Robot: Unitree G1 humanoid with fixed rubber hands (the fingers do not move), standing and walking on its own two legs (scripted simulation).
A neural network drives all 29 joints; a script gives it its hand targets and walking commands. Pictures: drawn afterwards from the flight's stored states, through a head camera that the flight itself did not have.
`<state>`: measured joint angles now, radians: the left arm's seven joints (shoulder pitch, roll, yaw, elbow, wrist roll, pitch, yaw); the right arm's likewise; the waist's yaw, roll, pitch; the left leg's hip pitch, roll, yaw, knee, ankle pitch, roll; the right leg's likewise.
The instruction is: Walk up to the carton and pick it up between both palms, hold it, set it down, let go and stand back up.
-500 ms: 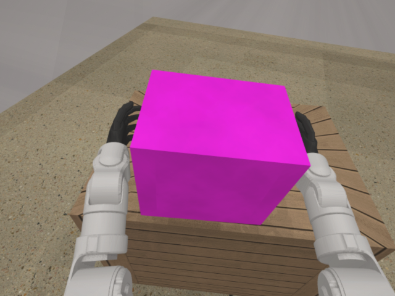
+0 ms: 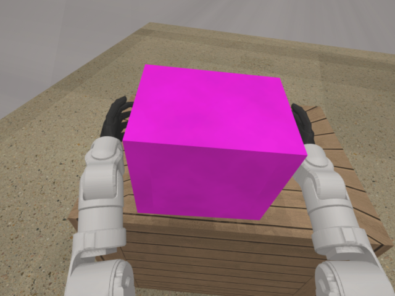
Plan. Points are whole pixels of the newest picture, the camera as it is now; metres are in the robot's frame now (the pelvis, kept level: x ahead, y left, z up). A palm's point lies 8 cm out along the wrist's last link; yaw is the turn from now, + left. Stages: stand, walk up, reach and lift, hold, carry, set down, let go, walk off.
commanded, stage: reach and lift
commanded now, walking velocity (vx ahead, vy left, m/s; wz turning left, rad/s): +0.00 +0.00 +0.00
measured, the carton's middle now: (206, 147) +0.38 +0.00 +0.12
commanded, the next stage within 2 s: hold in 0.50 s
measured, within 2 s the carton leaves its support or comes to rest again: neither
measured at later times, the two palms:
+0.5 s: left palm (110, 130) +0.36 +0.19 +0.19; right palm (302, 137) +0.36 -0.19 +0.17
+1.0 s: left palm (103, 126) +0.34 +0.19 +0.21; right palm (304, 129) +0.35 -0.18 +0.20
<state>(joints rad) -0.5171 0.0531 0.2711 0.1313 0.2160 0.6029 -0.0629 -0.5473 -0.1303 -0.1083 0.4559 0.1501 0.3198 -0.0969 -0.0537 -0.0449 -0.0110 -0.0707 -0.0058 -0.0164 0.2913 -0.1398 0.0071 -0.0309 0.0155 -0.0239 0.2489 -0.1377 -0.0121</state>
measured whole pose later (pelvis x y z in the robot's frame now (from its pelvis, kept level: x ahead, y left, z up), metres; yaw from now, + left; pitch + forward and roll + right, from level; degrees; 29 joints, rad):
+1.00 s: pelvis -0.01 +0.00 +0.00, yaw +0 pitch -5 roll +0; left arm -0.59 0.07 0.31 0.06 0.24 0.76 -0.10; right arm -0.64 -0.14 -0.10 0.43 0.18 0.45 -0.11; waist -0.05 -0.04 -0.04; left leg -0.07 0.00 -0.01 0.29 -0.13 0.01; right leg -0.04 0.02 -0.03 0.25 -0.13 -0.02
